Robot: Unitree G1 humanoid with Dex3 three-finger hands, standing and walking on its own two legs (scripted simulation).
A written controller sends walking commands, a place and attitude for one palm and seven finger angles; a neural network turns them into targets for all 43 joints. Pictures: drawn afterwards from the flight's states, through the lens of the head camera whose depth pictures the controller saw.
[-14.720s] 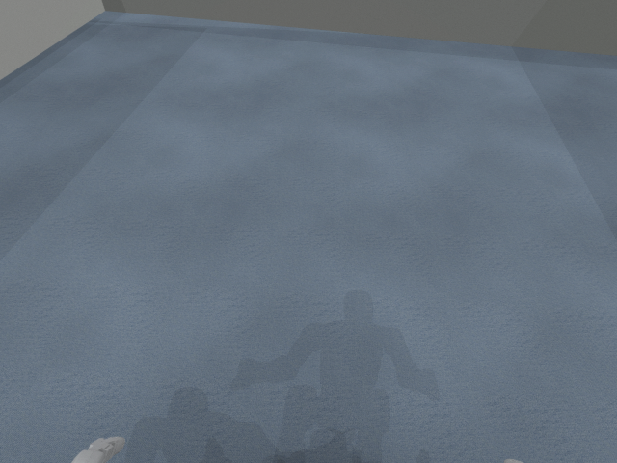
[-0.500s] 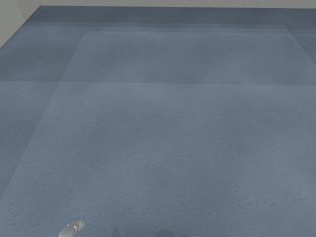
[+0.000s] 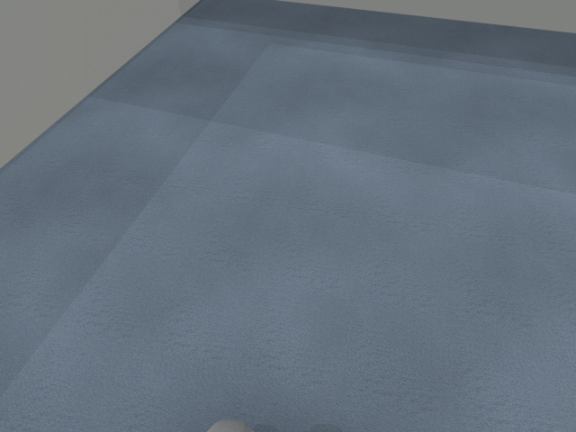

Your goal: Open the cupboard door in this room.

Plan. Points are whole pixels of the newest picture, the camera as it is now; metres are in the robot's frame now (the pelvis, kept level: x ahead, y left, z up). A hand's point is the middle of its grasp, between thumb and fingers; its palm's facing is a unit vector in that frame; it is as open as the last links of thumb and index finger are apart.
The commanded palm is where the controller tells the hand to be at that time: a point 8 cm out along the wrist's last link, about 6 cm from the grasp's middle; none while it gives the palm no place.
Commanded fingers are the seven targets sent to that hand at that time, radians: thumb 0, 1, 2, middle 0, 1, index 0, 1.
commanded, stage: turn or walk to find it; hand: left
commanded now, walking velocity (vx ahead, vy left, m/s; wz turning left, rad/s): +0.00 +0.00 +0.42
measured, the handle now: out of the picture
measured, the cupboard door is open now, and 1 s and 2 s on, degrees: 0 0 0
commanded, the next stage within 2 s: none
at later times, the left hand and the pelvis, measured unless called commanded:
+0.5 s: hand out of the picture +0.02 +0.26 -0.17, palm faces +0.20 -0.95 -0.24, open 7.4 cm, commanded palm none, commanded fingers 0.00 0.90 0.90 -0.20 -0.30 -0.20 -0.30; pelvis -0.02 +0.04 +0.00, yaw +11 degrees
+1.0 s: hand out of the picture -0.06 +0.19 -0.15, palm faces +0.42 -0.86 -0.27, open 7.3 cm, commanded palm none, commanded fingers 0.00 0.90 0.90 -0.20 -0.30 -0.20 -0.30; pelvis -0.04 -0.01 +0.00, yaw +25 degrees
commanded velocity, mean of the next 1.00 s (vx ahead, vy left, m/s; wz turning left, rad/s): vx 0.00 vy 0.00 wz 0.42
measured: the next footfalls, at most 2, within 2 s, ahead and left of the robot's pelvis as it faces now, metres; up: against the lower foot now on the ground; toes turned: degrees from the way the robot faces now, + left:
left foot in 0.12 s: +0.01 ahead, +0.14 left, +0.00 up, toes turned +7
right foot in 0.64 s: +0.03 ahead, -0.09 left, +0.00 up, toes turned +11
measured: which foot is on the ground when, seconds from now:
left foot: up 0.00-0.10, down 0.12-0.66, up 0.68-1.00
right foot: down 0.00-0.12, up 0.14-0.62, down 0.64-1.00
